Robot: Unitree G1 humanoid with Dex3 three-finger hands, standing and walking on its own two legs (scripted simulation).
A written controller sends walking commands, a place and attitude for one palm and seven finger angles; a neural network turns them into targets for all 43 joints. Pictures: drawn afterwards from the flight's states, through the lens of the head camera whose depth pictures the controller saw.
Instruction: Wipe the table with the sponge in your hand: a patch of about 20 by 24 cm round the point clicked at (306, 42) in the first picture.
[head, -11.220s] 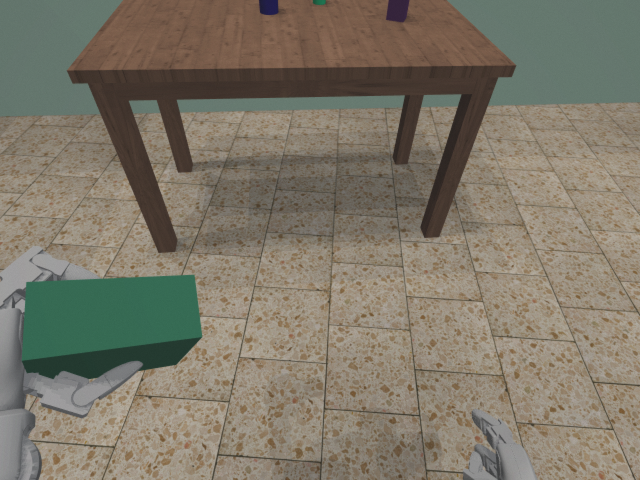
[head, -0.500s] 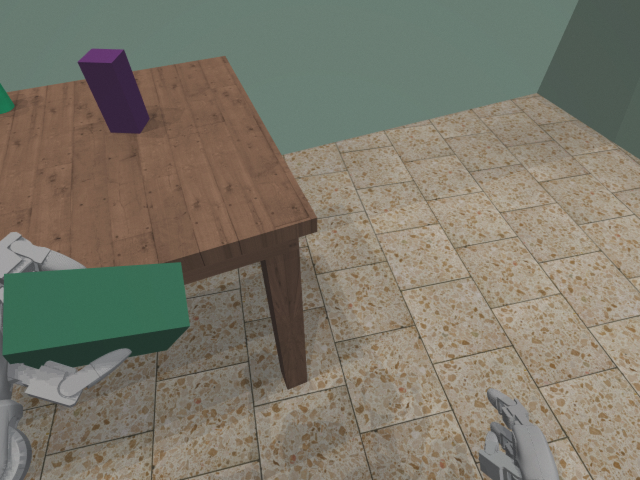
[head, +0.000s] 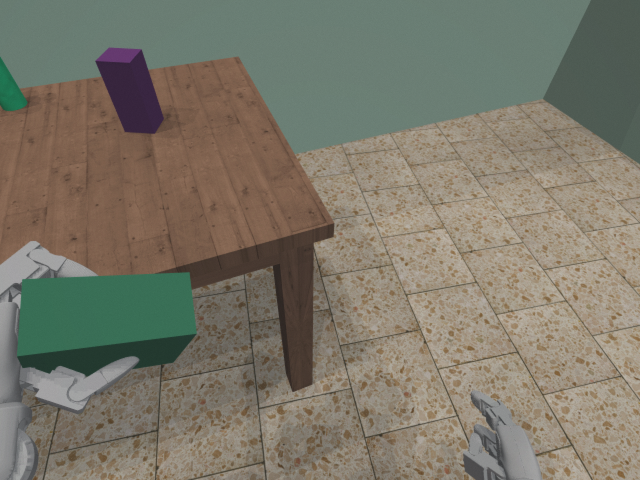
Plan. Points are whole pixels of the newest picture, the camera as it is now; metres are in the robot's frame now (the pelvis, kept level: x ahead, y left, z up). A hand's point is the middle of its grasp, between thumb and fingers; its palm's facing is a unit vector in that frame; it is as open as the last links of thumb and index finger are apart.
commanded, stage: come to a stop and stand still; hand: left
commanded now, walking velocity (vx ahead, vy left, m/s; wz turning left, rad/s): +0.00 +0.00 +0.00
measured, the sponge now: (136, 325) +0.23 +0.21 +0.13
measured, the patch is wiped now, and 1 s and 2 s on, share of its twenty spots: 0.00 0.00 0.00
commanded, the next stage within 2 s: look again from close up in 0.04 s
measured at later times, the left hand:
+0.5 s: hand (77, 333) +0.21 +0.24 +0.15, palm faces +0.41 -0.83 -0.37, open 10.4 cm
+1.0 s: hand (37, 331) +0.21 +0.28 +0.15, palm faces +0.41 -0.80 -0.43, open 10.4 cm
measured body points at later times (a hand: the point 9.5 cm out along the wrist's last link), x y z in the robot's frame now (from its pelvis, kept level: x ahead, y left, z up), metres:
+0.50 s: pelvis +0.00 +0.00 +0.00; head +0.01 -0.01 +0.45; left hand +0.18 +0.29 +0.17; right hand +0.18 -0.23 -0.08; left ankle +0.00 +0.09 -0.75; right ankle +0.01 -0.13 -0.75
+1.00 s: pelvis +0.00 +0.03 -0.01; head +0.02 +0.02 +0.44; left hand +0.18 +0.32 +0.18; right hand +0.18 -0.20 -0.09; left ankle +0.00 +0.09 -0.75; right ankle -0.01 -0.08 -0.73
